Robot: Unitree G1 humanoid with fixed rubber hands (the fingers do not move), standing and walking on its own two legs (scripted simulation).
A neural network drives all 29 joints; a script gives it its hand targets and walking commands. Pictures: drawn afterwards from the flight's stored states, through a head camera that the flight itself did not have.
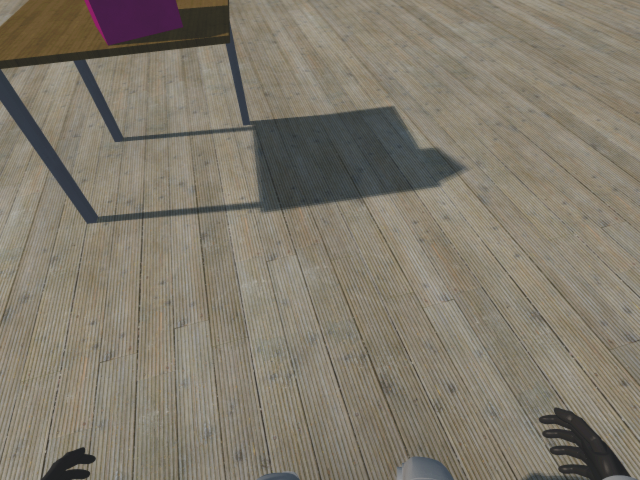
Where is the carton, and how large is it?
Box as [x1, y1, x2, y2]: [84, 0, 182, 45]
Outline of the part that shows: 84,0 95,25 108,45 182,26 175,0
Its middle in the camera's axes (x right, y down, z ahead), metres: -0.64 -0.85 +1.24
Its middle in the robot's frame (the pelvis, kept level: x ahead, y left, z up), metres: +1.54 +0.60 +0.15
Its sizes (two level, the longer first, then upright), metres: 0.253 0.223 0.286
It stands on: a table, 0.74 m high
